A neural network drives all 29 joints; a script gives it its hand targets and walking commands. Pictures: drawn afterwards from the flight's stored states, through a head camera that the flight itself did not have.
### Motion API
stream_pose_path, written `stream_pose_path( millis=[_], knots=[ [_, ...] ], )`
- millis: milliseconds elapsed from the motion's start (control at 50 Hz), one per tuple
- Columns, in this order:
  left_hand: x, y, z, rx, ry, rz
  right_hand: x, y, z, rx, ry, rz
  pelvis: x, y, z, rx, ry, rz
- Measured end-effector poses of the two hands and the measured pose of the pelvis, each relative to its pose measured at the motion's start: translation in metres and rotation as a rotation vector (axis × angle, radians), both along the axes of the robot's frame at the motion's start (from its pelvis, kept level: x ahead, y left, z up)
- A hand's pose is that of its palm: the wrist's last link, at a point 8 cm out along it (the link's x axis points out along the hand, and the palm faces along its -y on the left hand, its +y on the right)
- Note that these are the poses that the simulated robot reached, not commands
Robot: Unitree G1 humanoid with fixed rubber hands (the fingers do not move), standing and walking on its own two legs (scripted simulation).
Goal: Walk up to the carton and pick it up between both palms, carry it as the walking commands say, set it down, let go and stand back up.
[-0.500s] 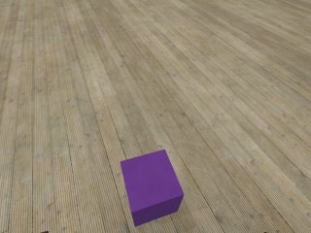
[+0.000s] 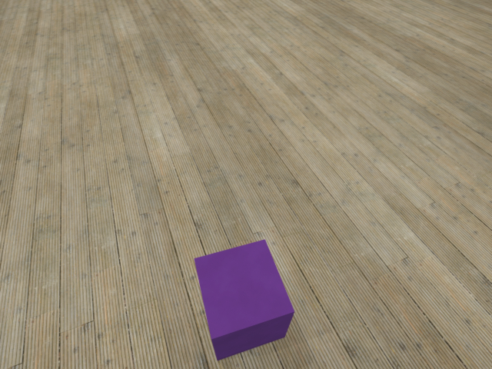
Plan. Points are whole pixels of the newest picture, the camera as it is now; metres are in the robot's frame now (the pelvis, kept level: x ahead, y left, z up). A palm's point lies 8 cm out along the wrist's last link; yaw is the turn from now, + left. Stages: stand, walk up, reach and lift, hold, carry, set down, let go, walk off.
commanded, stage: walk up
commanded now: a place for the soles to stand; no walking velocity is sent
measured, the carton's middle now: (241, 299) +0.48 +0.02 -0.63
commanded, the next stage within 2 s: none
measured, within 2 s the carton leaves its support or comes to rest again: neither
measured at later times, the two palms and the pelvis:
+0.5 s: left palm out of the picture +0.00 +0.23 -0.12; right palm out of the picture +0.11 -0.41 -0.11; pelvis -0.03 -0.10 -0.02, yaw +15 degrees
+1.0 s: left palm out of the picture -0.03 +0.23 -0.10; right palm (450, 361) +0.19 -0.35 -0.11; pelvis -0.01 -0.10 +0.00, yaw +20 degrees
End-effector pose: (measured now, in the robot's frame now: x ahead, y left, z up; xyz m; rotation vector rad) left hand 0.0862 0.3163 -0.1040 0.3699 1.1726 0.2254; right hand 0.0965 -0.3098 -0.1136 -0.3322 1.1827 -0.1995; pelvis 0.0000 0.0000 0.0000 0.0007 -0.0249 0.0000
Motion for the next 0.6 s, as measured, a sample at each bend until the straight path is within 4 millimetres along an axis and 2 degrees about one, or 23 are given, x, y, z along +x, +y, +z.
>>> stream_pose_path(
  millis=[60, 160, 240, 280, 360, 440, 520, 600],
  knots=[
    [0.009, 0.0, 0.0, -0.003, -0.025, 0.019, -0.011, -0.016, 0.004, -0.064, 0.008, 0.039, -0.005, -0.011, -0.003, 0.005, 0.007, 0.051],
    [0.017, -0.017, 0.003, -0.003, -0.094, 0.03, -0.031, -0.063, 0.011, -0.161, 0.055, 0.065, -0.013, -0.038, -0.008, 0.009, 0.021, 0.095],
    [0.003, -0.041, -0.004, 0.012, -0.097, 0.043, -0.029, -0.103, 0.005, -0.2, 0.053, 0.085, -0.018, -0.065, -0.02, 0.001, 0.018, 0.111],
    [-0.012, -0.054, -0.006, 0.005, -0.087, 0.065, -0.024, -0.111, 0.005, -0.205, 0.054, 0.105, -0.02, -0.075, -0.019, -0.002, 0.013, 0.14],
    [-0.043, -0.076, -0.005, -0.016, -0.077, 0.124, -0.011, -0.113, 0.007, -0.178, 0.045, 0.167, -0.023, -0.089, -0.013, 0.01, 0.005, 0.182],
    [-0.07, -0.086, -0.008, -0.02, -0.076, 0.174, 0.001, -0.108, 0.005, -0.137, 0.039, 0.227, -0.026, -0.098, -0.013, 0.016, 0.01, 0.221],
    [-0.094, -0.09, -0.013, -0.02, -0.07, 0.225, 0.014, -0.097, 0.0, -0.109, 0.008, 0.274, -0.029, -0.102, -0.017, 0.028, 0.0, 0.26],
    [-0.112, -0.103, -0.011, -0.038, -0.069, 0.279, 0.033, -0.084, -0.001, -0.06, -0.043, 0.309, -0.026, -0.106, -0.012, 0.014, -0.009, 0.271]
  ],
)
